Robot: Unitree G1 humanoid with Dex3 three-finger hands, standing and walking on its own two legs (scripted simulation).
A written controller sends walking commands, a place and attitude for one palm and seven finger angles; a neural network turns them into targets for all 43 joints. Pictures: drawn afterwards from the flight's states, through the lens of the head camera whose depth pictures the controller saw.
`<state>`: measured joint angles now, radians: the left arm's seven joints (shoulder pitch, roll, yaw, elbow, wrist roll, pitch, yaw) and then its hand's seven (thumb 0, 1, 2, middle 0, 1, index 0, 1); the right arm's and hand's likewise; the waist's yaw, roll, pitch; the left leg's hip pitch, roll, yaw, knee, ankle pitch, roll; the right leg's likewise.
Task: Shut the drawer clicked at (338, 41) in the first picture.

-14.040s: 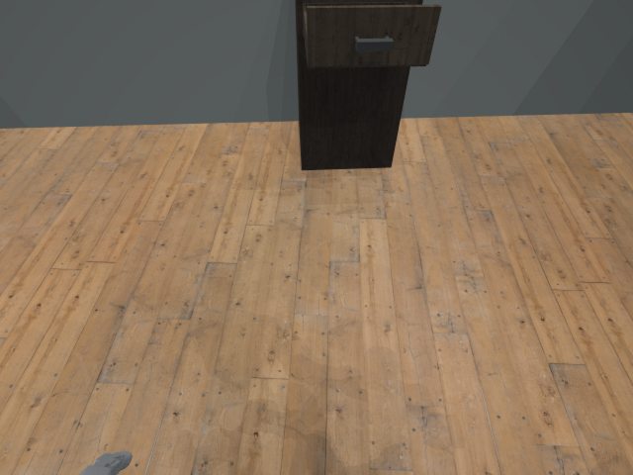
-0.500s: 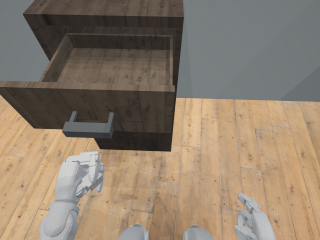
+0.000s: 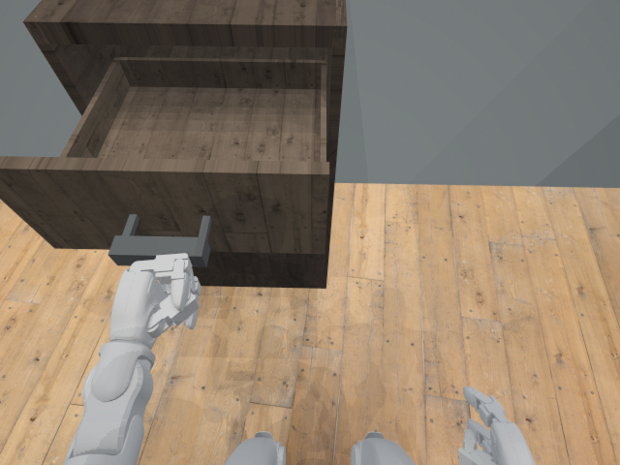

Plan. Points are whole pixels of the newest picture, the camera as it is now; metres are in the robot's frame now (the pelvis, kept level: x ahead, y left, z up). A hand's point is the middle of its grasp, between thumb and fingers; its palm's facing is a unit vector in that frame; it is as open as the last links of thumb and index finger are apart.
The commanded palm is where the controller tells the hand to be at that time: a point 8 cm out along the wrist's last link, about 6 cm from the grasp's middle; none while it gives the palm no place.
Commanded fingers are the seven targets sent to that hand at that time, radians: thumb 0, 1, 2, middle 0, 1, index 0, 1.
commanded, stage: push the drawer shut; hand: left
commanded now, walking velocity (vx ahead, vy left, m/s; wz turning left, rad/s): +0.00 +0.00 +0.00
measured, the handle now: (165, 236) +0.39 +0.20 +0.05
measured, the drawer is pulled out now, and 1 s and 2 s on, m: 0.25 0.13 0.01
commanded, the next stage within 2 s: none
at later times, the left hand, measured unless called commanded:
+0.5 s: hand (199, 255) +0.37 +0.16 +0.04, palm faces -0.02 -1.00 -0.05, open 2.9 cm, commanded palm +0.35 +0.21 +0.05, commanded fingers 0.00 0.90 0.90 -1.40 -1.60 -1.40 -1.60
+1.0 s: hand (210, 217) +0.43 +0.15 +0.05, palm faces -0.01 -1.00 -0.04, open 3.0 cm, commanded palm +0.41 +0.21 +0.05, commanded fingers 0.00 0.90 0.90 -1.40 -1.60 -1.40 -1.60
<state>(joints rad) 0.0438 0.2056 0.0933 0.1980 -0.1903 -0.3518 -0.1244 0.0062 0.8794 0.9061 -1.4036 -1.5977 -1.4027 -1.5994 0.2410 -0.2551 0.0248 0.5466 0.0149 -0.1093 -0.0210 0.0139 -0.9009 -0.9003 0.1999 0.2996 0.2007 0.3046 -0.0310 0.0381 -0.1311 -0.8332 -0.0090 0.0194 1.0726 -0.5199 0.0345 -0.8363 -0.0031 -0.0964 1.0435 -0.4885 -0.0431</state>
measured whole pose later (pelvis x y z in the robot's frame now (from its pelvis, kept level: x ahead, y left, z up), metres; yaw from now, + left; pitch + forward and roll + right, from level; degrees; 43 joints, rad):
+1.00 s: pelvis -0.01 +0.01 +0.00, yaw -1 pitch +19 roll -1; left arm -0.54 0.28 0.24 0.82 -0.13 -0.44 -0.12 -0.01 0.85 0.90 -1.40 -1.60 -1.40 -1.60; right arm 0.31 -0.26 0.02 0.63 0.00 -0.02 0.00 0.01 -0.90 -0.90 0.20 0.30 0.20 0.30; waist -0.10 0.03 -0.12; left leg -0.90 0.00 0.04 1.06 -0.50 0.05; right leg -0.91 0.00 -0.07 1.03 -0.45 -0.03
